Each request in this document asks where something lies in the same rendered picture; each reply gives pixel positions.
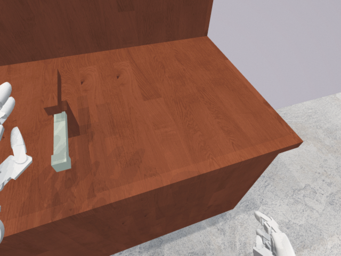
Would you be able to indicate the robot right hand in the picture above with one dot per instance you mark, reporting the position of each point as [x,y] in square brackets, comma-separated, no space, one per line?
[277,244]

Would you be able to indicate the counter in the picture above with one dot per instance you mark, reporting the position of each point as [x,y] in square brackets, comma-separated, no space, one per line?
[163,130]

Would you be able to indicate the robot left hand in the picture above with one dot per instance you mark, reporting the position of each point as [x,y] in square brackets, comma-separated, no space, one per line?
[13,166]

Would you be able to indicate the tap lever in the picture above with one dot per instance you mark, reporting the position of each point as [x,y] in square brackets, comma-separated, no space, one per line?
[60,159]

